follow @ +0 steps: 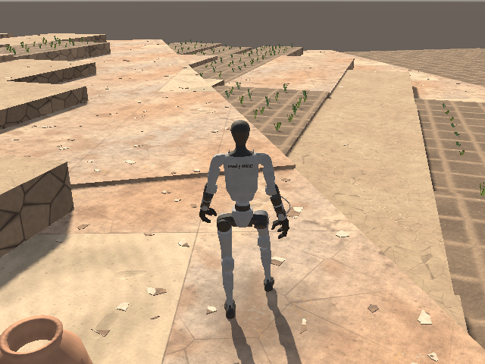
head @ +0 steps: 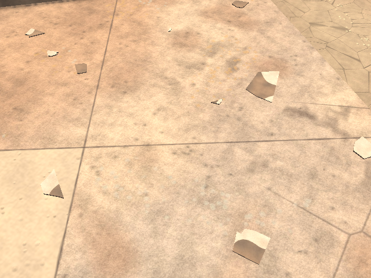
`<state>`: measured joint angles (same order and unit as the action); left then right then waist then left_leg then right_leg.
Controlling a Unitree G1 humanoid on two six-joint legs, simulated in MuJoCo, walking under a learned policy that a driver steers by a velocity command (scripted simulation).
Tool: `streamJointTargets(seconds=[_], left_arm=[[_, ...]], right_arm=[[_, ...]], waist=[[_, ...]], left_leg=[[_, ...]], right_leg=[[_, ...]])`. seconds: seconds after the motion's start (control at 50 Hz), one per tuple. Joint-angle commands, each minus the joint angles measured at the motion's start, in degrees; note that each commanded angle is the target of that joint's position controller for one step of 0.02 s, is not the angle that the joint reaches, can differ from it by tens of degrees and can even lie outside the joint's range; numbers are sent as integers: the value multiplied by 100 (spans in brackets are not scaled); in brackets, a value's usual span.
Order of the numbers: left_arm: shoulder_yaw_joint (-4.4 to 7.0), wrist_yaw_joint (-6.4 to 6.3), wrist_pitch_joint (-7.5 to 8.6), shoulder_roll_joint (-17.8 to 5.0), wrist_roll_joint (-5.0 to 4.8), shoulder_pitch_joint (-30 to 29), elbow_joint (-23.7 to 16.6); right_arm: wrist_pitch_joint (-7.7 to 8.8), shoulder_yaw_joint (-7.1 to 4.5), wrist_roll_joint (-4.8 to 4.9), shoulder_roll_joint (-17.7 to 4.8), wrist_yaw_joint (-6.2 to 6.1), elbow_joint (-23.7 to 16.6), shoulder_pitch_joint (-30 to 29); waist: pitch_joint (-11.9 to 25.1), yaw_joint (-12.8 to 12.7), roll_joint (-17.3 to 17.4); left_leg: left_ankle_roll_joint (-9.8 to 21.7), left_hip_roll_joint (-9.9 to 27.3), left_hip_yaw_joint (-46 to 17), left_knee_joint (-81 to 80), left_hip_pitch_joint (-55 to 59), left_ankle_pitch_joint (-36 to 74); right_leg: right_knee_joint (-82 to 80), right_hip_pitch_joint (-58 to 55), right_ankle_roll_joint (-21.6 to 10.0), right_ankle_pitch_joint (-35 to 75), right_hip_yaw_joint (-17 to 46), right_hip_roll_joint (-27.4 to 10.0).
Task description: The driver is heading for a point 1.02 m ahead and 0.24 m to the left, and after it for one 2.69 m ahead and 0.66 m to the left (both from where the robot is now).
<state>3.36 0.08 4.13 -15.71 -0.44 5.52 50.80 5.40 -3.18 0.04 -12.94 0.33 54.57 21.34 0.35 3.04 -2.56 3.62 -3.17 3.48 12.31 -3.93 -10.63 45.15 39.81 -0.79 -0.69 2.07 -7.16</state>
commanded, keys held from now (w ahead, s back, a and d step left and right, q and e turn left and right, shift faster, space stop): w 0.14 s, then w+q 0.86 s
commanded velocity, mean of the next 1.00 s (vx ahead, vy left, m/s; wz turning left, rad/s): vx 0.50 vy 0.00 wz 0.38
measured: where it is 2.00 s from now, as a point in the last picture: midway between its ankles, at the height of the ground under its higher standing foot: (119, 171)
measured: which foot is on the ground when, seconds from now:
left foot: down 0.00-0.24, up 0.26-0.76, down 0.78-1.00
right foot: up 0.00-0.20, down 0.22-0.78, up 0.80-1.00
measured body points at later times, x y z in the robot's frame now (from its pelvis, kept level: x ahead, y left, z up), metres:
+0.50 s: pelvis +0.28 -0.06 +0.00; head +0.30 -0.06 +0.45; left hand +0.28 +0.21 -0.14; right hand +0.43 -0.32 -0.13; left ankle +0.36 +0.13 -0.67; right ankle +0.27 -0.15 -0.75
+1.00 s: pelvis +0.54 +0.06 +0.00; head +0.57 +0.08 +0.44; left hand +0.60 +0.38 -0.11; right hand +0.72 -0.16 -0.12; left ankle +0.53 +0.12 -0.75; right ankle +0.68 -0.09 -0.67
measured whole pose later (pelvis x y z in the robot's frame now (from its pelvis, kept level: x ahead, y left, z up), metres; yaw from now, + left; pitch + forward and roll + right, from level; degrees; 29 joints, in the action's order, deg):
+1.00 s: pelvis +0.54 +0.06 +0.00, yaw +25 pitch +2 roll +0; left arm 4.2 -0.2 6.1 -16.6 0.3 4.3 46.4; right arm 3.3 -4.7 0.6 -14.5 0.6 44.7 17.0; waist -2.5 2.0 -1.2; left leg 6.2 -6.2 -2.2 21.0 -12.8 -9.4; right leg 57.5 35.2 1.9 -15.2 3.7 -6.4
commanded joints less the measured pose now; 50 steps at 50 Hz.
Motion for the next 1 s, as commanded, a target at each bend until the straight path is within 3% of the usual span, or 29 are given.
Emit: streamJointTargets(seconds=[0.02, 0.08, 0.14, 0.18, 0.2, 0.22, 0.24, 0.26, 0.28, 0.3, 0.32, 0.36, 0.38, 0.42, 0.54, 0.6, 0.66, 0.72, 0.74, 0.76, 0.78, 0.8, 0.82, 0.84, 0.86, 0.88, 0.9, 0.94, 1.0], left_arm=[[-13, 51, 70, -134, -23, -610, -408], [-38, 129, 103, -149, -58, -1059, -570], [-21, 234, 165, -249, -77, -1215, -704], [81, 243, 203, -460, -62, -801, -642], [196, 216, 216, -647, -52, -78, -437], [338, 161, 224, -974, 0, 1019, -138], [484, 91, 196, -1552, 122, 1886, 1], [379, 98, 156, -1257, 67, 1981, 55], [267, 84, 156, -874, 12, 1565, 2], [199, 63, 165, -632, -1, 1106, -87], [138, 81, 196, -428, 29, 703, -104], [93, 106, 254, -222, 123, 329, -64], [112, 106, 275, -238, 128, 318, -20], [163, 63, 310, -392, 143, 368, 67], [221, -111, 256, -626, 139, 632, 155], [262, -153, 174, -758, 76, 1006, 234], [309, -155, 31, -856, 1, 1256, 293], [377, -185, -87, -1091, -65, 1061, 192], [392, -196, -135, -1161, -79, 973, 157], [371, -199, -156, -1146, -104, 855, 115], [278, -193, -98, -891, 34, 936, -19], [41, -104, 117, -100, 107, 1303, -366], [118, 3, 397, -599, -130, 666, -488], [144, 46, 504, -706, -299, 253, -616], [131, 12, 530, -630, -208, 263, -568], [192, -32, 481, -714, -46, 286, -490], [228, -26, 392, -746, -3, 412, -467], [232, -29, 244, -636, 67, 452, -525], [162, -60, 169, -449, 131, -116, -744]], right_arm=[[60, -187, 44, -936, -71, -225, 51], [-6, -204, 68, -962, -84, -50, 347], [-95, -250, 93, -1030, -125, 43, 370], [-145, -275, 103, -1110, -136, 30, 243], [-176, -259, 106, -1093, -134, -3, 99], [-180, -190, 61, -949, -130, -106, 15], [-102, -30, -4, -407, -94, -255, 519], [20, 30, 115, -266, -64, -147, 714], [82, -147, 284, -868, -59, -227, 231], [90, -171, 314, -941, -81, -360, -193], [48, -190, 263, -864, -123, -396, -401], [-136, -238, 198, -635, -154, -335, -176], [-213, -224, 205, -477, -150, -327, -100], [-314, -243, 191, -434, -164, -446, -255], [-269, -214, 110, -385, -2, -799, -1177], [-263, -131, 98, -288, 114, -1080, -1832], [-275, -106, 118, -312, 233, -1372, -2200], [-311, -231, 133, -591, 306, -1499, -1861], [-320, -342, 157, -795, 304, -1408, -1308], [-320, -528, 170, -1119, 247, -1182, -381], [-375, -726, 156, -1691, 106, -1009, 396], [-310, -751, 165, -2135, 100, -1173, 9], [-258, -578, 75, -1618, 135, -1241, 268], [-190, -490, 34, -1286, 131, -1209, 103], [-137, -431, 64, -1088, 141, -1265, -306], [-119, -362, 72, -871, 122, -1349, -688], [-113, -323, 24, -811, 93, -1452, -890], [-96, -344, 46, -948, 36, -1484, -877], [-96, -409, 74, -1188, -81, -1461, -642]], waist=[[-327, -4, 617], [-504, 128, 624], [-521, 35, 679], [-233, -270, 821], [178, -674, 824], [919, -1107, 697], [1921, -1056, -443], [2545, -1011, -1239], [1635, -1027, -749], [929, -885, -487], [445, -686, -151], [100, -324, -373], [30, -256, -350], [-150, -186, -213], [-369, -382, 17], [-581, -650, 146], [-675, -726, 96], [-246, -346, -223], [75, -6, -287], [553, 503, -166], [1072, 714, 622], [1598, -22, 1896], [1963, 406, 1117], [1245, 391, 887], [728, 73, 305], [508, -135, 258], [384, -311, 344], [274, -436, 312], [56, -312, 382]], left_leg=[[713, 1386, -640, -600, -123, 1383], [718, 1588, -650, -458, 400, 1395], [640, 1845, -698, -97, 951, 1904], [538, 1823, -769, 468, 970, 3191], [431, 1610, -650, 1244, 784, 3924], [255, 1292, -490, 2523, -112, 3424], [-130, 503, -192, 4790, -2309, 945], [-208, 13, -892, 6042, -3343, -2295], [-134, 386, -1184, 6506, -3878, -2102], [-73, 708, -973, 6399, -3968, -1576], [-76, 932, -894, 6059, -3714, -1125], [-60, 1182, -950, 5641, -3060, -646], [-64, 1223, -939, 5557, -2952, -565], [-110, 1249, -966, 5354, -3188, -196], [-205, 1125, -689, 3591, -3527, 1405], [-145, 1064, -375, 2937, -3693, 1441], [-9, 946, -133, 2577, -3883, 894], [289, 447, 335, 2503, -2944, 23], [439, 196, 457, 2431, -2210, -163], [661, -52, 428, 1971, -835, 247], [1010, 775, -998, 1831, 886, 268], [2221, 2139, -4495, 941, 2578, -495], [2127, 2273, -4974, 335, 2751, -691], [1837, 2091, -4046, 402, 2252, -269], [1606, 1814, -3281, 432, 1313, 355], [1435, 1585, -2730, 388, 572, 867], [1400, 1461, -2502, 268, 41, 1171], [1421, 1357, -2286, 95, -483, 1547], [1315, 1129, -1887, -2, -869, 1645]], right_leg=[[-846, -113, 11, 706, -198, 147], [-1287, -2, -72, 588, -220, 235], [-1564, -33, -267, 63, -212, 297], [-1689, -940, -404, -331, -356, 552], [-1832, -1979, -527, -261, -501, 732], [-1550, -3743, -759, -31, -171, 388], [-1552, -6159, -1451, -384, 1970, -1187], [-2490, -6651, -1870, -1100, 3857, -1821], [-2686, -5905, -1546, -1570, 3172, -1595], [-2839, -5002, -1285, -1540, 2308, -1408], [-3122, -4087, -1129, -1329, 1707, -1177], [-3537, -3110, -935, -1023, 859, -858], [-3681, -2897, -950, -855, 610, -827], [-3853, -2769, -988, -427, 148, -815], [-3917, -3196, -833, 301, -914, -636], [-3840, -3735, -816, 435, -1147, -798], [-3463, -4457, -755, 1033, -1307, -1007], [-2416, -4725, -574, 3605, -1545, -1048], [-1581, -4646, -499, 4290, -1612, -983], [-341, -4139, -304, 4036, -1730, -757], [1509, -2607, -20, 1825, -1741, -463], [3569, -101, 323, -3083, -899, 920], [3864, 550, 147, -3110, 304, 776], [3653, 867, -24, -2694, 279, 508], [3030, 594, -68, -2257, 288, 223], [2491, 153, -32, -2053, 272, 42], [2250, -234, 17, -1900, 292, -48], [1728, -481, 199, -1732, 196, -29], [553, -421, 431, -833, 79, 130]])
